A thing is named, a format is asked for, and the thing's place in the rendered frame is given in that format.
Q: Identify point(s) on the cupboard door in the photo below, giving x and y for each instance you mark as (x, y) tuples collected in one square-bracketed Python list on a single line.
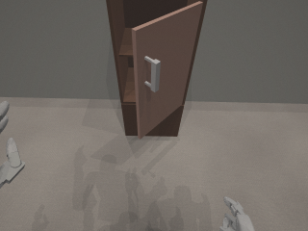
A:
[(169, 39)]

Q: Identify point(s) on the handle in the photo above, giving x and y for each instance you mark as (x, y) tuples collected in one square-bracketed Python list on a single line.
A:
[(155, 74)]

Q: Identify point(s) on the left robot hand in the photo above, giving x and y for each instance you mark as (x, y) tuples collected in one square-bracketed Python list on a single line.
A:
[(14, 165)]

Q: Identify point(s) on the right robot hand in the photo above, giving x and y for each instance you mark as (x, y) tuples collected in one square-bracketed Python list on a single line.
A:
[(241, 222)]

